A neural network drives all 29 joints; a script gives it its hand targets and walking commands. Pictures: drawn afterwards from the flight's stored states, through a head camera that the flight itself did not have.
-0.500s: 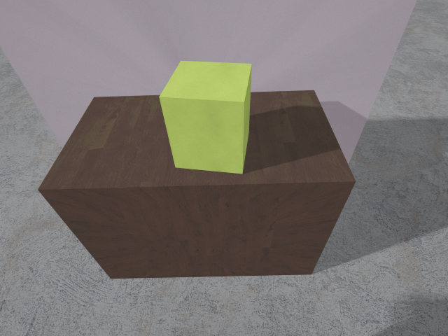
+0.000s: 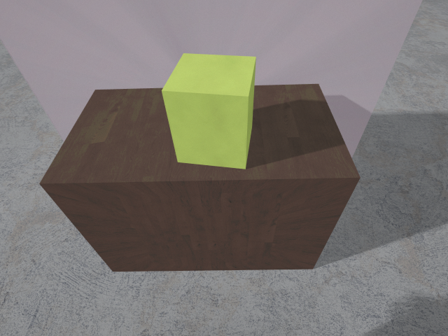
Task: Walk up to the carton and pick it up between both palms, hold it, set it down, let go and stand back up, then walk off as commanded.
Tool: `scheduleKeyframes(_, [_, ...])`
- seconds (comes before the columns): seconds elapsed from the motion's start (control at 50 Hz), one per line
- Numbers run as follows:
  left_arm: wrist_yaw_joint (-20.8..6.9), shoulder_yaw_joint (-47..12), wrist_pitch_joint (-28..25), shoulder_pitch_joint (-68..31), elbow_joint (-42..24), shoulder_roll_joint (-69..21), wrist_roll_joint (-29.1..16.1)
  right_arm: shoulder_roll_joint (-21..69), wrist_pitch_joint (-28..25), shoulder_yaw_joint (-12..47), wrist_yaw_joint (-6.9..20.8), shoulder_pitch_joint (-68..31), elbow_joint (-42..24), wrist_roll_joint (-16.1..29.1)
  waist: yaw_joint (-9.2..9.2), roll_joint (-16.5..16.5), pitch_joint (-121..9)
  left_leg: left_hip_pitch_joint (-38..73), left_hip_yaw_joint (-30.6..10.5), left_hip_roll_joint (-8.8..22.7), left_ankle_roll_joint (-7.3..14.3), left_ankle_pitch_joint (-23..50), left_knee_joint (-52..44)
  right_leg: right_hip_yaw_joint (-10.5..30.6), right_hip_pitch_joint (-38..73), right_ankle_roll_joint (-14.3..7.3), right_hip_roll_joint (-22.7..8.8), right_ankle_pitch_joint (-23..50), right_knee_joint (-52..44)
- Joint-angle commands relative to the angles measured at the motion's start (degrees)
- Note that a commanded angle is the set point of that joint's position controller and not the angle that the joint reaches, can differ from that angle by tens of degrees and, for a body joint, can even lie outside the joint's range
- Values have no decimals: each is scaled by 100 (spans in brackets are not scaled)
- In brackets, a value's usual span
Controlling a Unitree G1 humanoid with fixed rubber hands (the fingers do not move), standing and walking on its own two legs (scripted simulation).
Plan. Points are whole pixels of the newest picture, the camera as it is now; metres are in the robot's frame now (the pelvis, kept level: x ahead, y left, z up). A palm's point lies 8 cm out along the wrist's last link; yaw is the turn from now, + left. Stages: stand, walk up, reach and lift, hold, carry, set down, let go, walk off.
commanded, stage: stand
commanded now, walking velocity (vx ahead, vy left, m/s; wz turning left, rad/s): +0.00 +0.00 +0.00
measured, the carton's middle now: (214, 112) +0.72 +0.04 -0.01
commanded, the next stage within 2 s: none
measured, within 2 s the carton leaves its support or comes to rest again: neither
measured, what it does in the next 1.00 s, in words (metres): stands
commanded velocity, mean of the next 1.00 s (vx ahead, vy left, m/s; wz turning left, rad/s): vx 0.00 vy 0.00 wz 0.00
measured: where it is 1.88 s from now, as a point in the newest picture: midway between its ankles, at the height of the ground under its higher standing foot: outside the picture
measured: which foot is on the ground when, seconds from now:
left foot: down 0.00-1.00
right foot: down 0.00-1.00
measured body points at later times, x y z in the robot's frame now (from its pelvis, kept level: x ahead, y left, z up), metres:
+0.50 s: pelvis +0.01 +0.01 +0.00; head +0.01 +0.00 +0.45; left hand +0.10 +0.31 -0.12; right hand +0.08 -0.30 -0.13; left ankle -0.03 +0.14 -0.75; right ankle +0.01 -0.09 -0.75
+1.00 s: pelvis +0.00 +0.00 +0.00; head +0.00 +0.00 +0.45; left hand +0.09 +0.31 -0.13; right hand +0.07 -0.30 -0.13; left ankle -0.03 +0.14 -0.75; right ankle +0.01 -0.09 -0.75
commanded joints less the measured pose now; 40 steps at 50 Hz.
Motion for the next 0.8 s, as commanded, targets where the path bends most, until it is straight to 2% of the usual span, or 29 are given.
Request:
scheduleKeyframes(0.0, [63, 166, -121, -320, -372, 1144, -37, -1287, -128, -268, -40, -295, -306, 16, 24, -208, -519, -196, -416, 627, 264, 1056, -336, 676, 269, 24, -1063, 1450, -165])
scheduleKeyframes(0.04, [30, 185, -118, -424, -363, 1230, -35, -1364, -31, -256, -94, -425, -276, 24, 38, 158, -501, -320, -430, 644, 308, 1108, -313, 660, 301, 75, -1084, 1379, -100])
scheduleKeyframes(0.1, [33, 183, -101, -323, -301, 1217, -29, -1084, -75, -182, -109, -365, -271, 47, 71, -37, -337, -280, -475, 679, 319, 1116, -396, 751, 186, 43, -1095, 1282, -178])
scheduleKeyframes(0.12, [93, 261, -114, -400, -334, 1382, 30, -1068, 2, -174, -101, -189, -256, 64, -95, -98, -450, -75, -369, 592, 228, 922, -458, 669, 126, 127, -1098, 1275, -174])
scheduleKeyframes(0.14, [80, 216, -94, -234, -309, 1231, -40, -1034, -13, -155, -86, 16, -176, 81, 45, -140, -551, -161, -366, 547, 238, 875, -336, 786, 353, 321, -1068, 1005, -290])
scheduleKeyframes(0.16, [57, 130, -107, -393, -339, 1104, 48, -1301, -75, -282, -115, -235, -239, 61, -55, -35, -424, -45, -417, 624, 286, 887, -315, 724, 12, 104, -1056, 1098, -211])
scheduleKeyframes(0.22, [38, 175, -118, -524, -370, 1219, 62, -1245, -17, -235, -63, -280, -260, -30, -74, 280, -244, -253, -320, 587, 220, 1024, -357, 612, 142, 143, -1046, 1296, -116])
scheduleKeyframes(0.28, [65, 204, -123, -233, -272, 1114, -61, -1261, -80, -244, -33, -158, -295, 33, -62, -234, -728, -84, -421, 631, 203, 1380, -353, 570, 394, 94, -1003, 1560, -72])
scheduleKeyframes(0.3, [44, 206, -157, -371, -282, 1182, -17, -1308, -95, -235, -29, -172, -175, 54, 27, 45, -524, -201, -293, 624, 250, 1390, -284, 649, 344, 108, -1068, 1758, -93])
scheduleKeyframes(0.32, [75, 220, -92, -338, -271, 1224, 22, -1159, -119, -245, -50, -129, -228, 76, -103, -78, -681, -65, -415, 598, 243, 1322, -294, 657, 317, 20, -1064, 1762, -32])
scheduleKeyframes(0.34, [95, 238, -67, -352, -297, 1245, 13, -1004, -96, -176, -64, -136, -251, 71, -136, -107, -647, -33, -288, 594, 203, 1294, -286, 607, 313, 78, -1066, 1633, -1])
scheduleKeyframes(0.36, [104, 218, -69, -255, -368, 1253, 37, -1121, -66, -221, -59, -308, -264, -8, -9, 274, -644, -19, -305, 605, 245, 1204, -304, 564, 347, 109, -1088, 1674, -33])
scheduleKeyframes(0.38, [156, 270, -101, -511, -382, 1382, 31, -927, -71, -216, -53, -389, -319, 27, 2, -150, -672, -7, -313, 629, 200, 1500, -300, 533, 380, 195, -1059, 1736, -150])
scheduleKeyframes(0.4, [148, 194, -73, -358, -316, 1180, 12, -1301, -86, -265, -47, -255, -339, 112, -85, 70, -629, 57, -340, 581, 226, 1342, -213, 752, 239, 238, -1134, 1904, -211])
scheduleKeyframes(0.42, [172, 215, -89, -549, -370, 1250, 2, -1248, -32, -288, -66, -199, -274, 38, -126, -183, -595, 18, -321, 579, 188, 1147, -287, 775, 289, 287, -1156, 1606, -190])
scheduleKeyframes(0.44, [132, 189, -104, -390, -387, 1220, -69, -1000, -33, -190, -55, -183, -232, 15, 6, -26, -705, 58, -389, 659, 251, 1270, -294, 660, 391, 124, -1105, 1611, -101])
scheduleKeyframes(0.46, [162, 136, -96, -344, -334, 1165, 0, -1278, -39, -267, -45, -228, -246, 31, -108, -176, -595, 20, -476, 616, 282, 1135, -371, 554, 304, 134, -1003, 1653, -123])
scheduleKeyframes(0.52, [86, 195, -105, -264, -314, 1168, -5, -1204, -63, -200, -40, -364, -294, -12, 7, 46, -670, 85, -312, 617, 219, 1465, -303, 595, 401, 170, -987, 1443, -193])
scheduleKeyframes(0.54, [87, 203, -168, -282, -301, 1343, -29, -1223, -50, -212, -44, -282, -283, 44, -100, -286, -524, 72, -299, 614, 230, 1492, -297, 577, 240, 170, -1026, 1598, -85])
scheduleKeyframes(0.58, [97, 251, -96, -173, -410, 1246, -46, -1414, -105, -295, -71, -187, -221, 0, 73, 102, -499, -43, -348, 549, 216, 1194, -338, 723, 372, 94, -1055, 1448, -178])
scheduleKeyframes(0.6, [81, 146, -101, -501, -417, 1143, -26, -1238, -104, -263, -57, -384, -307, 35, 14, -264, -353, -138, -465, 607, 235, 1126, -450, 655, 142, 63, -1088, 1367, -182])
scheduleKeyframes(0.62, [92, 176, -77, -472, -417, 1078, 17, -1397, -96, -284, -75, -320, -283, -17, -39, 208, -281, -217, -284, 595, 235, 963, -398, 747, 154, 61, -1096, 1475, -272])
scheduleKeyframes(0.64, [128, 247, -102, -378, -358, 1249, -22, -1029, -63, -218, -42, -286, -272, 14, -147, 20, -420, -21, -313, 556, 159, 954, -488, 601, 88, 136, -973, 1184, -219])
scheduleKeyframes(0.66, [108, 262, -108, -243, -324, 1423, 25, -1071, -34, -247, -27, -126, -185, 11, 27, 94, -326, -168, -263, 530, 196, 818, -365, 667, 262, 246, -997, 1031, -295])
scheduleKeyframes(0.68, [91, 262, -69, -504, -401, 1370, -41, -1053, -68, -176, -18, -395, -339, 11, -112, 309, -600, -275, -318, 593, 196, 732, -301, 818, 282, 103, -1048, 970, -355])
scheduleKeyframes(0.7, [82, 217, -89, -431, -346, 1177, 55, -1124, -40, -263, -65, -310, -305, 3, -126, -89, -356, -146, -304, 570, 263, 700, -409, 667, 111, 74, -1032, 951, -248])
scheduleKeyframes(0.72, [89, 240, -103, -374, -359, 1283, 62, -1304, -61, -286, -54, -344, -283, 50, -51, 238, -613, -144, -353, 678, 301, 736, -474, 709, 348, 69, -1048, 970, -212])
scheduleKeyframes(0.74, [99, 146, -96, -408, -312, 1022, 56, -1231, -65, -287, -45, -292, -308, 69, -138, -96, -420, -190, -375, 563, 287, 855, -374, 706, 197, 117, -1034, 1069, -183])
scheduleKeyframes(0.78, [61, 173, -114, -242, -275, 1149, -39, -1177, -74, -223, -58, -99, -179, 5, -12, 16, -420, -120, -446, 612, 290, 806, -483, 769, 171, 76, -1047, 888, -200])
